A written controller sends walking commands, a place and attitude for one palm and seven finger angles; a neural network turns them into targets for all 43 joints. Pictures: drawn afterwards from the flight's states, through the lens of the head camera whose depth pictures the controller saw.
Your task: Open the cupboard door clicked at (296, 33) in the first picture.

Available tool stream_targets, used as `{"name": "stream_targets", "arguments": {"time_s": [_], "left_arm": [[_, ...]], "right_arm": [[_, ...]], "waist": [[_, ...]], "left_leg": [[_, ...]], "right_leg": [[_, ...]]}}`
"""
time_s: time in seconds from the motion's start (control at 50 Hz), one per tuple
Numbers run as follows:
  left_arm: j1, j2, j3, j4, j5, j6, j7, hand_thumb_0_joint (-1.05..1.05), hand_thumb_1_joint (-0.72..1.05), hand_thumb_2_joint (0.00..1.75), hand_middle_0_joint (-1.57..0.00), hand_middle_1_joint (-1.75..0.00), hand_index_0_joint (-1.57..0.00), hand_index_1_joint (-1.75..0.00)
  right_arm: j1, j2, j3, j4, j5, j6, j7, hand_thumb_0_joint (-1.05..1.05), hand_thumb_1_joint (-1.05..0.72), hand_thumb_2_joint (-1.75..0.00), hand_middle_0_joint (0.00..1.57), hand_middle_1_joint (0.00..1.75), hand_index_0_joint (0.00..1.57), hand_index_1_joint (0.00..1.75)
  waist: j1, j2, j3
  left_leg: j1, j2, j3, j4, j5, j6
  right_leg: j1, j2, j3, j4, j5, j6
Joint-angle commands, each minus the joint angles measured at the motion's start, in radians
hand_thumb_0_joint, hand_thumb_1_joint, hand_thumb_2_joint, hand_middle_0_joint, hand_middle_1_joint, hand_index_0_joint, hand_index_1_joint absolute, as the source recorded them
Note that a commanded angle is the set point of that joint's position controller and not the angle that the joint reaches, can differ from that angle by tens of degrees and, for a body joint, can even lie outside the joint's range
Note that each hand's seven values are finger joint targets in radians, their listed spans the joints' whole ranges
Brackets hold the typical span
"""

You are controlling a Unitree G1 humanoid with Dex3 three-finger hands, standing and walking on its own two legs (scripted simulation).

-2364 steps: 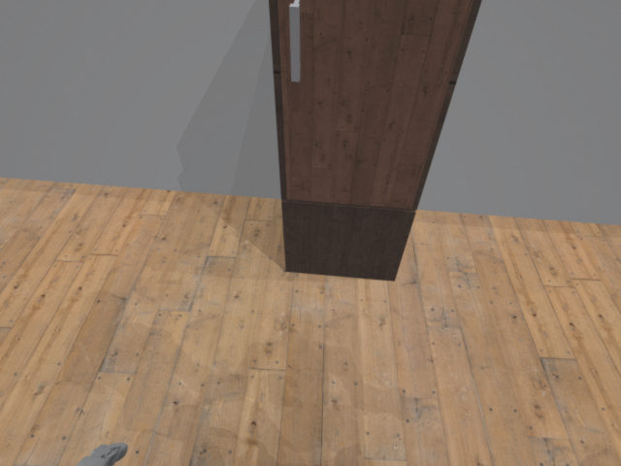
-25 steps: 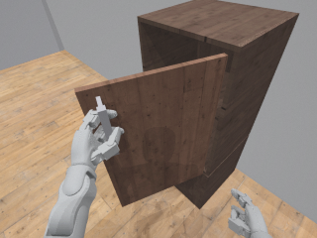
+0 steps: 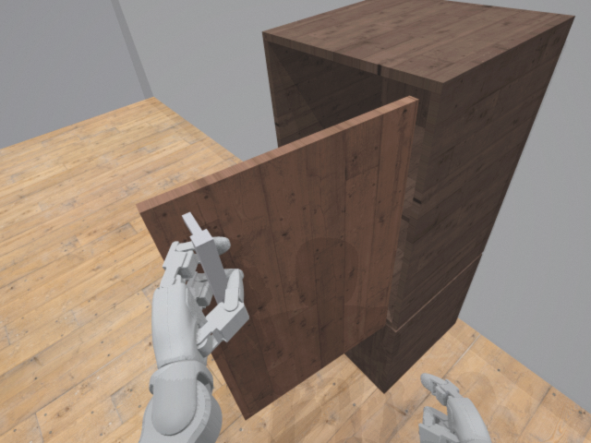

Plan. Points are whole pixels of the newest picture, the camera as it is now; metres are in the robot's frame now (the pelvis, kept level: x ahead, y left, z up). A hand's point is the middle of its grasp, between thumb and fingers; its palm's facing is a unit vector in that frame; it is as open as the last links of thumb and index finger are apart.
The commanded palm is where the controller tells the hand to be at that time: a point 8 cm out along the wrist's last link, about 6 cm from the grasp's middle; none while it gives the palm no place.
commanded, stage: pull the door open along its arc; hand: left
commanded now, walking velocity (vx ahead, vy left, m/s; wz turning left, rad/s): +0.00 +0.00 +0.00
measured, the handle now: (212, 272) +0.28 +0.11 +0.15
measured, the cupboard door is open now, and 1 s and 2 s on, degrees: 84 79 83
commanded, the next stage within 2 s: open thumb and fingers to let go in 0.02 s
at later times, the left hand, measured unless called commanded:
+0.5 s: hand (221, 304) +0.23 +0.09 +0.16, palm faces +0.30 -0.95 +0.06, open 9.7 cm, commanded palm +0.18 +0.12 +0.16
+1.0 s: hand (216, 298) +0.24 +0.10 +0.16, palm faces +0.17 -0.98 +0.05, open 15.5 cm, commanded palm +0.18 +0.12 +0.16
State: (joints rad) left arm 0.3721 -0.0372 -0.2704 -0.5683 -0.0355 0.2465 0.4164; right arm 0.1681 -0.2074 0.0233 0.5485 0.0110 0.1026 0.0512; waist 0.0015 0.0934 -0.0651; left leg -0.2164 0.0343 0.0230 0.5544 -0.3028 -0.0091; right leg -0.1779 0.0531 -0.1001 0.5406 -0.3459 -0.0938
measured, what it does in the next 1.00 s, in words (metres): shifts its weight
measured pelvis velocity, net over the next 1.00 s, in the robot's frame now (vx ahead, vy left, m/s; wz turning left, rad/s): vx -0.03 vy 0.06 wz -0.03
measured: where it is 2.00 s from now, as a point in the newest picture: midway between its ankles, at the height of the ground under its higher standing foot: outside the picture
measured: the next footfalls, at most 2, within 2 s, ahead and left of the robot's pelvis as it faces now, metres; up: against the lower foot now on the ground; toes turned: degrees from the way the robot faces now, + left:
none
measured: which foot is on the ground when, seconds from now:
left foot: down 0.00-1.00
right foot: down 0.00-1.00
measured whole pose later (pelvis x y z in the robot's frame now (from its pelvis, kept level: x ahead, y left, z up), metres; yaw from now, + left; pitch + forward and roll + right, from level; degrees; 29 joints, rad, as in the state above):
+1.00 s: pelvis -0.03 +0.06 +0.00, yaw -2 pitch -4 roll -1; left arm 0.12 -0.04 -0.35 -0.38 -0.03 0.29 0.50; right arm 0.07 -0.17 0.03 0.60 0.01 0.09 0.08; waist 0.02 0.07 -0.02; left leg -0.23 -0.02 0.00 0.60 -0.31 0.03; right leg -0.19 0.01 -0.06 0.57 -0.31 -0.03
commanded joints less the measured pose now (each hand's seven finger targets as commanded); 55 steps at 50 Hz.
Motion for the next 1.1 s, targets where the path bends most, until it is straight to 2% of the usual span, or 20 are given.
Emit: {"name": "stream_targets", "arguments": {"time_s": [0.0,0.08,0.1,0.16,0.24,0.32,0.5,0.54,0.6,0.64,0.72,0.78,0.8,0.84,0.9,0.92,1.02,1.04,1.06,1.08], "left_arm": [[-0.023,-0.051,-0.045,-0.248,0.035,-0.075,0.021,0.0,0.9,0.9,-0.4,-1.35,-0.4,-1.35],[-0.173,-0.029,0.005,-0.175,0.025,-0.091,0.045,0.0,0.9,0.9,-0.4,-1.35,-0.4,-1.35],[-0.28,0.001,0.031,-0.158,0.023,-0.096,0.052,0.0,0.9,0.9,-0.4,-1.35,-0.4,-1.35],[-0.265,0.001,0.055,-0.1,0.02,-0.101,0.051,0.0,0.69,0.81,-0.38,-1.33,-0.38,-1.33],[-0.192,0.011,0.075,-0.107,0.014,-0.109,0.032,0.0,0.41,0.69,-0.36,-1.3,-0.36,-1.3],[-0.189,0.007,0.071,-0.131,0.011,-0.109,0.013,0.0,0.13,0.57,-0.35,-1.27,-0.35,-1.27],[-0.241,-0.022,0.003,-0.16,0.03,-0.118,0.013,0.0,-0.5,0.3,-0.3,-1.2,-0.3,-1.2],[-0.245,-0.041,-0.008,-0.148,0.033,-0.114,0.016,0.0,-0.5,0.3,-0.3,-1.2,-0.3,-1.2],[-0.301,-0.021,0.01,-0.121,0.031,-0.103,0.028,0.0,-0.5,0.3,-0.27,-1.05,-0.27,-1.05],[-0.318,-0.047,0.001,-0.099,0.028,-0.094,0.036,0.0,-0.5,0.3,-0.26,-0.95,-0.26,-0.95],[-0.339,-0.076,-0.013,-0.078,0.034,-0.073,0.056,0.0,-0.5,0.3,-0.22,-0.75,-0.22,-0.75],[-0.37,-0.115,-0.043,-0.054,0.035,-0.055,0.073,0.0,-0.5,0.3,-0.2,-0.6,-0.2,-0.6],[-0.368,-0.096,-0.029,-0.05,0.033,-0.051,0.078,0.0,-0.5,0.3,-0.19,-0.55,-0.19,-0.55],[-0.383,-0.145,-0.061,-0.04,0.035,-0.037,0.087,0.0,-0.5,0.3,-0.18,-0.45,-0.18,-0.45],[-0.434,-0.149,-0.065,-0.033,0.037,-0.02,0.107,0.0,-0.5,0.3,-0.15,-0.3,-0.15,-0.3],[-0.439,-0.18,-0.082,-0.025,0.038,-0.012,0.113,0.0,-0.5,0.3,-0.15,-0.3,-0.15,-0.3],[-0.464,-0.19,-0.079,-0.009,0.031,0.004,0.133,0.0,-0.5,0.3,-0.15,-0.3,-0.15,-0.3],[-0.442,-0.087,-0.303,-0.12,0.13,-0.046,-0.088,0.0,-0.5,0.3,-0.15,-0.3,-0.15,-0.3],[-0.456,-0.033,-0.237,-0.145,0.091,-0.081,-0.19,0.0,-0.5,0.3,-0.15,-0.3,-0.15,-0.3],[-0.455,0.004,-0.225,-0.146,0.079,-0.105,-0.245,0.0,-0.5,0.3,-0.15,-0.3,-0.15,-0.3]], "right_arm": [[-0.244,-0.052,-0.018,-0.207,0.01,-0.085,-0.005,0.0,-0.9,-0.9,0.2,0.3,0.2,0.3],[-0.268,-0.056,-0.015,-0.191,0.005,-0.099,-0.027,0.0,-0.9,-0.9,0.2,0.3,0.2,0.3],[-0.277,-0.057,-0.012,-0.176,0.003,-0.101,-0.035,0.0,-0.9,-0.9,0.2,0.3,0.2,0.3],[-0.293,-0.05,-0.012,-0.173,-0.001,-0.099,-0.044,0.0,-0.9,-0.9,0.2,0.3,0.2,0.3],[-0.267,-0.04,-0.013,-0.174,0.004,-0.08,-0.043,0.0,-0.9,-0.9,0.2,0.3,0.2,0.3],[-0.246,-0.04,-0.013,-0.177,0.007,-0.072,-0.04,0.0,-0.9,-0.9,0.2,0.3,0.2,0.3],[-0.252,-0.05,-0.014,-0.181,0.0,-0.098,-0.039,0.0,-0.9,-0.9,0.2,0.3,0.2,0.3],[-0.256,-0.046,-0.013,-0.187,0.0,-0.101,-0.038,0.0,-0.9,-0.9,0.2,0.3,0.2,0.3],[-0.269,-0.046,-0.012,-0.171,-0.002,-0.1,-0.039,0.0,-0.9,-0.9,0.2,0.3,0.2,0.3],[-0.281,-0.042,-0.009,-0.173,0.0,-0.099,-0.038,0.0,-0.9,-0.9,0.2,0.3,0.2,0.3],[-0.292,-0.04,-0.011,-0.16,0.001,-0.091,-0.026,0.0,-0.9,-0.9,0.2,0.3,0.2,0.3],[-0.293,-0.045,-0.014,-0.153,0.0,-0.089,-0.013,0.0,-0.9,-0.9,0.2,0.3,0.2,0.3],[-0.299,-0.049,-0.017,-0.142,0.001,-0.083,-0.009,0.0,-0.9,-0.9,0.2,0.3,0.2,0.3],[-0.306,-0.045,-0.016,-0.143,0.002,-0.079,0.002,0.0,-0.9,-0.9,0.2,0.3,0.2,0.3],[-0.318,-0.049,-0.018,-0.126,0.001,-0.075,0.015,0.0,-0.9,-0.9,0.2,0.3,0.2,0.3],[-0.321,-0.043,-0.018,-0.127,0.003,-0.075,0.022,0.0,-0.9,-0.9,0.2,0.3,0.2,0.3],[-0.333,-0.046,-0.02,-0.116,0.004,-0.063,0.039,0.0,-0.9,-0.9,0.2,0.3,0.2,0.3],[-0.238,-0.104,-0.034,-0.184,0.004,-0.038,0.043,0.0,-0.9,-0.9,0.2,0.3,0.2,0.3],[-0.244,-0.077,-0.033,-0.23,0.026,-0.031,0.029,0.0,-0.9,-0.9,0.2,0.3,0.2,0.3],[-0.25,-0.076,-0.024,-0.246,0.03,-0.029,0.016,0.0,-0.9,-0.9,0.2,0.3,0.2,0.3]], "waist": [[0.03,-0.187,-0.054],[0.019,-0.226,-0.019],[0.009,-0.22,0.003],[0.03,-0.204,-0.015],[0.054,-0.177,-0.086],[0.043,-0.156,-0.101],[0.023,-0.175,-0.045],[0.026,-0.174,-0.062],[0.027,-0.164,-0.048],[0.031,-0.175,-0.047],[0.04,-0.12,-0.069],[0.035,-0.138,-0.071],[0.04,-0.123,-0.062],[0.037,-0.125,-0.064],[0.037,-0.084,-0.056],[0.036,-0.093,-0.061],[0.035,-0.131,-0.08],[-0.084,-0.125,-0.024],[-0.052,-0.132,-0.082],[-0.037,-0.101,-0.092]], "left_leg": [[0.073,-0.038,-0.017,0.032,0.212,0.042],[0.068,-0.052,-0.027,0.04,0.164,0.045],[0.073,-0.056,-0.035,0.039,0.15,0.047],[0.077,-0.059,-0.042,0.023,0.136,0.047],[0.087,-0.05,-0.036,-0.007,0.218,0.044],[0.095,-0.046,-0.026,-0.008,0.262,0.042],[0.109,-0.046,-0.031,0.012,0.234,0.045],[0.112,-0.048,-0.03,0.009,0.228,0.045],[0.112,-0.051,-0.033,0.008,0.203,0.043],[0.112,-0.049,-0.032,0.0,0.191,0.043],[0.123,-0.038,-0.04,-0.021,0.196,0.036],[0.117,-0.028,-0.052,-0.027,0.205,0.033],[0.111,-0.023,-0.06,-0.035,0.196,0.027],[0.108,-0.016,-0.065,-0.042,0.198,0.026],[0.095,-0.011,-0.079,-0.047,0.176,0.015],[0.094,-0.009,-0.079,-0.051,0.17,0.015],[0.078,-0.004,-0.082,-0.05,0.15,0.011],[0.16,-0.017,-0.079,-0.032,0.147,0.049],[0.136,-0.023,-0.08,-0.035,0.129,0.056],[0.131,-0.029,-0.075,-0.031,0.127,0.061]], "right_leg": [[-0.039,-0.122,0.139,-0.166,0.362,0.108],[-0.055,-0.138,0.185,-0.224,0.261,0.12],[-0.069,-0.141,0.202,-0.247,0.223,0.118],[-0.048,-0.146,0.201,-0.249,0.178,0.115],[0.033,-0.135,0.161,-0.171,0.392,0.112],[0.057,-0.129,0.136,-0.137,0.529,0.115],[-0.021,-0.113,0.115,-0.147,0.393,0.102],[-0.02,-0.113,0.111,-0.146,0.364,0.101],[-0.038,-0.108,0.103,-0.162,0.282,0.092],[-0.047,-0.103,0.096,-0.169,0.227,0.089],[-0.052,-0.086,0.061,-0.139,0.196,0.07],[-0.06,-0.074,0.041,-0.118,0.192,0.065],[-0.061,-0.071,0.032,-0.108,0.18,0.059],[-0.07,-0.064,0.021,-0.095,0.172,0.057],[-0.085,-0.058,0.011,-0.073,0.148,0.049],[-0.09,-0.056,0.008,-0.071,0.139,0.05],[-0.097,-0.051,0.003,-0.057,0.119,0.051],[-0.155,-0.047,0.066,-0.062,0.159,0.064],[-0.114,-0.05,0.047,-0.052,0.163,0.056],[-0.108,-0.054,0.054,-0.047,0.165,0.053]]}}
